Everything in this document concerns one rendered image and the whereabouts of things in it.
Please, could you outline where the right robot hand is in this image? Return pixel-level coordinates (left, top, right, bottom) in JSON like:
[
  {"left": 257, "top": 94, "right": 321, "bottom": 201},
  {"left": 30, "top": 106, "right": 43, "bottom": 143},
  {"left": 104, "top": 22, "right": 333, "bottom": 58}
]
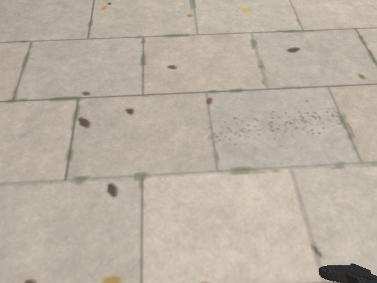
[{"left": 319, "top": 264, "right": 377, "bottom": 283}]

